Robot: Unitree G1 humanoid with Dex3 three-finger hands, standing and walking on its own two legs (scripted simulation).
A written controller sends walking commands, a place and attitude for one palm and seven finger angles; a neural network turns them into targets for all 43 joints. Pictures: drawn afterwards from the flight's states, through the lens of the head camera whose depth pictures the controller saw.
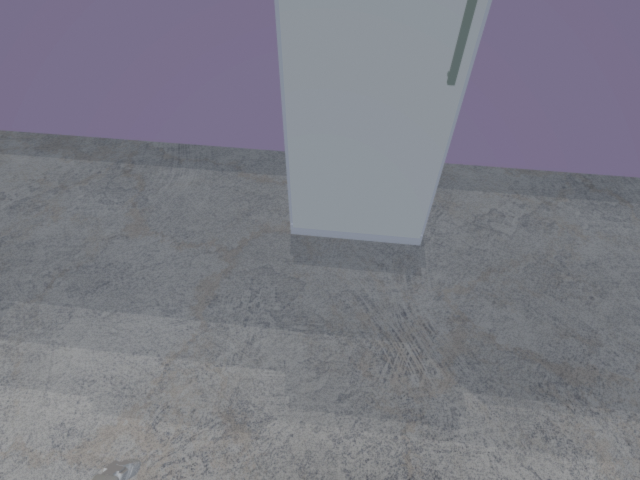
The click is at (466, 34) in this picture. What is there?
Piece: fridge door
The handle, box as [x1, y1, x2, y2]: [447, 0, 476, 85]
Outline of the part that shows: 476,0 467,0 450,70 447,73 447,84 454,85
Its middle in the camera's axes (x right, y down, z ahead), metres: +0.36 -0.60 +0.90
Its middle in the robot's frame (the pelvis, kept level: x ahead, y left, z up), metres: +1.12 -0.30 +0.23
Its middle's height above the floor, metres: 1.00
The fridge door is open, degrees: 0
